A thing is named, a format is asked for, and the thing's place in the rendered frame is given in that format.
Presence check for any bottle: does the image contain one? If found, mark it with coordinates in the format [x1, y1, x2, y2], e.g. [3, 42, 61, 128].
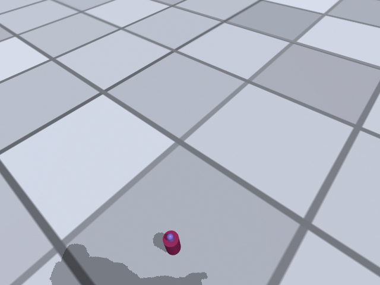
[163, 230, 181, 255]

